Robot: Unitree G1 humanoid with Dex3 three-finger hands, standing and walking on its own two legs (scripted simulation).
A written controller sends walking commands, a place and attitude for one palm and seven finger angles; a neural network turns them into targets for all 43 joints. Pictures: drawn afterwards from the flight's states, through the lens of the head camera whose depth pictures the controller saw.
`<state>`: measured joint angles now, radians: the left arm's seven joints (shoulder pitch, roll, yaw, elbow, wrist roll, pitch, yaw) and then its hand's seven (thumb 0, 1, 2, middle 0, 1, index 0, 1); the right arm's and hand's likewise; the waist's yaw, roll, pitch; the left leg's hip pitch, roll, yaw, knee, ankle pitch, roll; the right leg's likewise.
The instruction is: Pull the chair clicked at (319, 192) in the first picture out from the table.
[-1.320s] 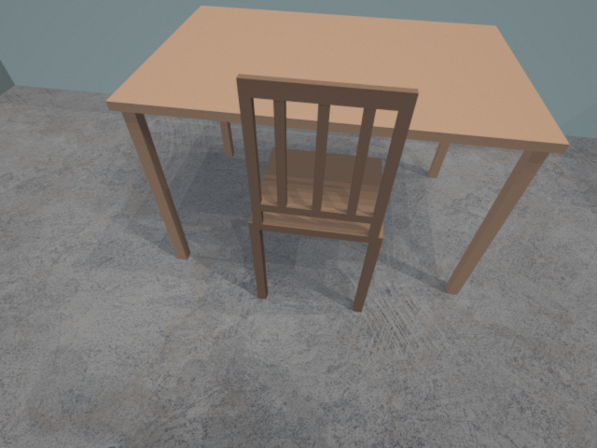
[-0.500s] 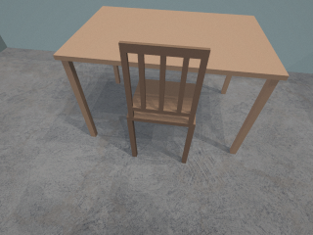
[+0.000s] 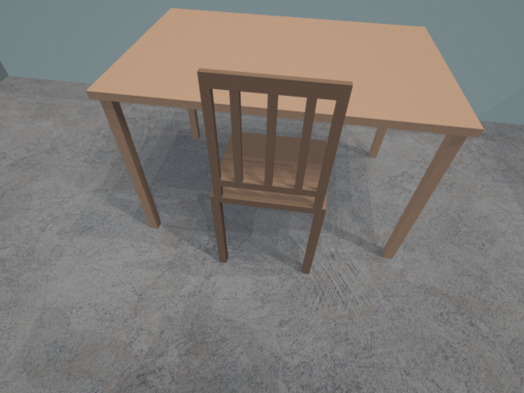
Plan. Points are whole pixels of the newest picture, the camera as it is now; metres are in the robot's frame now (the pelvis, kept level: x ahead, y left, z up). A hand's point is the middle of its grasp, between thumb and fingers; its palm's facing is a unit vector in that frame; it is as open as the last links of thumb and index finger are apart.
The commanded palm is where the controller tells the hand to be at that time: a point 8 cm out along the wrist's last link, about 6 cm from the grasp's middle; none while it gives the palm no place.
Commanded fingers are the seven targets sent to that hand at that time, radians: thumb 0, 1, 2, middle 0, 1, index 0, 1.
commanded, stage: look at it before walking up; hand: left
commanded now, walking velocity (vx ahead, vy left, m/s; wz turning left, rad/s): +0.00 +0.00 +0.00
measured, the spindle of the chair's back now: (270, 144) +0.77 +0.02 -0.09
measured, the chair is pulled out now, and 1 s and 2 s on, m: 0.00 0.00 0.00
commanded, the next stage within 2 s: take the last steps up to it in 0.12 s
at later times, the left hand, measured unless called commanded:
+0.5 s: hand out of the picture +0.04 +0.19 -0.18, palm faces -0.06 -0.97 -0.23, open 7.4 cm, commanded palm none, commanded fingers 0.00 0.90 0.90 -0.20 -0.30 -0.20 -0.30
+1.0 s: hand out of the picture +0.10 +0.05 -0.18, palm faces +0.02 -0.99 -0.12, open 7.4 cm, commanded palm none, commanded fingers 0.00 0.90 0.90 -0.20 -0.30 -0.20 -0.30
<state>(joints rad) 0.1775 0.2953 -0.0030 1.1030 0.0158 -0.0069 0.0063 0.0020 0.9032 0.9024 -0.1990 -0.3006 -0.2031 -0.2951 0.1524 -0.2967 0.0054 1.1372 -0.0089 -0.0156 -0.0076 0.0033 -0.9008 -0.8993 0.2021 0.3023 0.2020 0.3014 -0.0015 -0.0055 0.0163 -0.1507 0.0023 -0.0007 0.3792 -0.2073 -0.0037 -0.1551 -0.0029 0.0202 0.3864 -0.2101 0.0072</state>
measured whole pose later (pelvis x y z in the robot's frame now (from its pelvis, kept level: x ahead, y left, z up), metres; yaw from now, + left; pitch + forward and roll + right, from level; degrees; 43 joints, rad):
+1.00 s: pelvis +0.18 -0.09 -0.01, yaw -6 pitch -1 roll -2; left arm 0.48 0.08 0.02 1.15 0.03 -0.07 0.03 0.00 0.90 0.90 -0.20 -0.30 -0.20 -0.29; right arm 0.15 -0.13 -0.05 1.05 -0.02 -0.03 0.01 0.00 -0.91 -0.90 0.20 0.30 0.20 0.30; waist 0.04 0.01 0.01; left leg -0.57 0.09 0.09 0.86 -0.24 0.02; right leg 0.03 0.09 -0.08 0.30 -0.32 -0.08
